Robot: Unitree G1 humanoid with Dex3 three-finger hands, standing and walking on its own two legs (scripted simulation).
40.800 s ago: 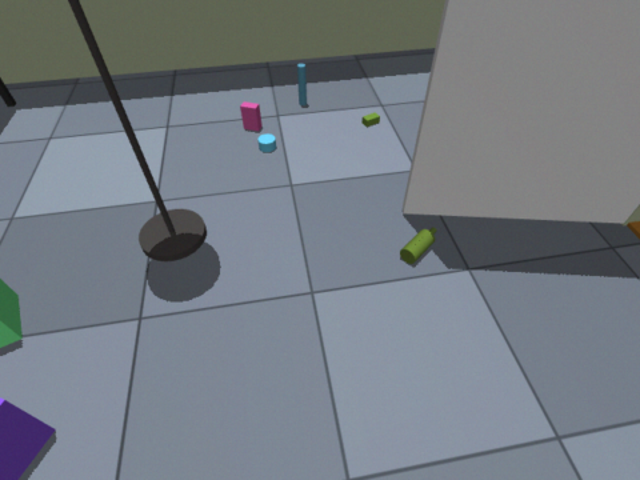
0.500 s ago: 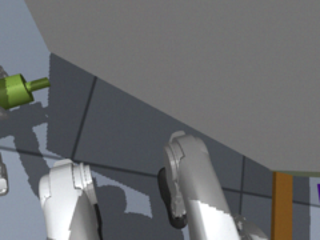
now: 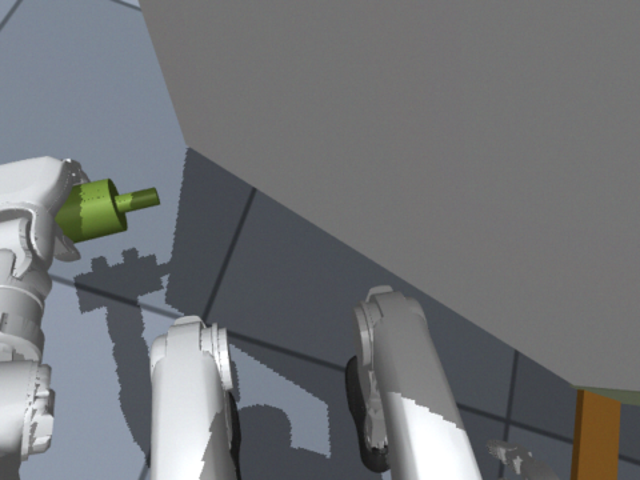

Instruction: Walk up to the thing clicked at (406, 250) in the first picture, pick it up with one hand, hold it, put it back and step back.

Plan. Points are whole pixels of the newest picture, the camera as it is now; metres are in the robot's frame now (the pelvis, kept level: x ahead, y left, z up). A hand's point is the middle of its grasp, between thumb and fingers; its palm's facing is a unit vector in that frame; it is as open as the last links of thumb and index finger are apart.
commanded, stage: lift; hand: left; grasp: from above
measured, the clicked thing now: (79, 213) +0.47 +0.27 -0.14
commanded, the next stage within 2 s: hold in 1.20 s
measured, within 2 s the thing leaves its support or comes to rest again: neither
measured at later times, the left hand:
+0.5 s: hand out of the picture +0.38 +0.27 +0.08, palm faces -0.43 -0.14 -0.89, open 9.9 cm
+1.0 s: hand out of the picture +0.37 +0.23 +0.22, palm faces -0.45 -0.16 -0.88, open 9.9 cm
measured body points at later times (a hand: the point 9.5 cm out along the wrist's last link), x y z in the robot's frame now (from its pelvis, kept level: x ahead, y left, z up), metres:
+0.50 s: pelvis +0.01 +0.00 +0.17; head +0.15 +0.02 +0.59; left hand +0.40 +0.28 +0.13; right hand +0.14 -0.26 +0.04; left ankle +0.08 +0.12 -0.36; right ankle +0.11 -0.15 -0.36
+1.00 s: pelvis +0.05 -0.01 +0.31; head +0.12 -0.01 +0.75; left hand +0.39 +0.24 +0.27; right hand +0.16 -0.27 +0.18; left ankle +0.08 +0.12 -0.36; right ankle +0.11 -0.15 -0.36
